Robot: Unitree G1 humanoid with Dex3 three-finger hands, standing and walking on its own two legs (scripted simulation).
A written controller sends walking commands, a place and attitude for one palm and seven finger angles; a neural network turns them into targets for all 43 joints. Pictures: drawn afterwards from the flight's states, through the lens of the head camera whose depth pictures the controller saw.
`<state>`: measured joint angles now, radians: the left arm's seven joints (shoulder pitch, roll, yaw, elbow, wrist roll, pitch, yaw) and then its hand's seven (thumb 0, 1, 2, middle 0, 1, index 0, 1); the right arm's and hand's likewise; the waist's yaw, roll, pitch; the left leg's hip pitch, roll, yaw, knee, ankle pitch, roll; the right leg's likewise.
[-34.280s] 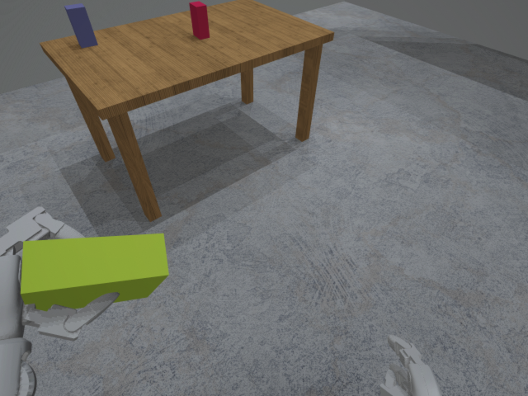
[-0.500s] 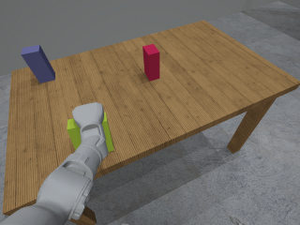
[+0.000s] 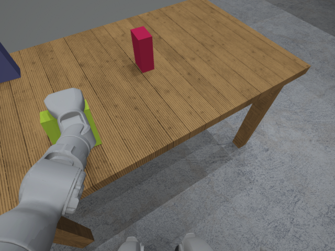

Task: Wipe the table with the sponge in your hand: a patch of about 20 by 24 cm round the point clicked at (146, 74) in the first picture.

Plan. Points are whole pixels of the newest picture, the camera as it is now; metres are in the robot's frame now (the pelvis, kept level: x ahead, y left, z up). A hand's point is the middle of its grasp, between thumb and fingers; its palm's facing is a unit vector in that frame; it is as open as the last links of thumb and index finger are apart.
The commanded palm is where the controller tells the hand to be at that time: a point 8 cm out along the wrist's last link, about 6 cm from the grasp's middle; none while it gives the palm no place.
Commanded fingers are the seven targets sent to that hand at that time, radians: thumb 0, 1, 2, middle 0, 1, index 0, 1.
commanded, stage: wipe forward along the third lane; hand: left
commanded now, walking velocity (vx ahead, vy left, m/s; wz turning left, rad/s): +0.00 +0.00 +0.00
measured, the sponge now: (76, 135) +0.44 +0.23 -0.02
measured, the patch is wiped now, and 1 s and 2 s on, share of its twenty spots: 0.85 0.90 0.90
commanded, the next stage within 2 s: wipe back along the third lane in 0.42 s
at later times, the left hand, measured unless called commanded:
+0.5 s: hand (64, 103) +0.51 +0.26 +0.03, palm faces -0.13 +0.00 -0.99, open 9.3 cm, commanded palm +0.51 +0.26 +0.06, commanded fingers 0.00 0.10 1.30 -1.20 -1.60 -1.20 -1.60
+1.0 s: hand (64, 106) +0.50 +0.26 +0.03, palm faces -0.06 +0.02 -1.00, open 9.3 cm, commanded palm +0.46 +0.24 +0.06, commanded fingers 0.00 0.10 1.30 -1.20 -1.60 -1.20 -1.60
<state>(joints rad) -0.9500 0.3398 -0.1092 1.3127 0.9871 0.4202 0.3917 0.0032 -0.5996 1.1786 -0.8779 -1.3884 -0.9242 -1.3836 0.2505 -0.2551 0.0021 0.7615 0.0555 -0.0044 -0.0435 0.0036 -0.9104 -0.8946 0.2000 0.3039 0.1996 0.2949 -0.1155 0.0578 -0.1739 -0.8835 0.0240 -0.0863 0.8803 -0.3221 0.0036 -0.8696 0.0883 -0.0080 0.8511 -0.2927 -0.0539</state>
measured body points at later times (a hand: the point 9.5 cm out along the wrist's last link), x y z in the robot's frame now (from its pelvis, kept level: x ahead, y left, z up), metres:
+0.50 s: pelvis +0.02 +0.03 +0.00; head +0.12 +0.03 +0.44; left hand +0.52 +0.26 +0.09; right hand +0.07 -0.24 -0.13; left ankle +0.06 +0.15 -0.69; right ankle +0.06 -0.08 -0.69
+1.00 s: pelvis +0.05 +0.06 +0.02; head +0.12 +0.07 +0.46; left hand +0.50 +0.26 +0.08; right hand +0.12 -0.19 -0.11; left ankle +0.06 +0.15 -0.69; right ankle +0.06 -0.08 -0.69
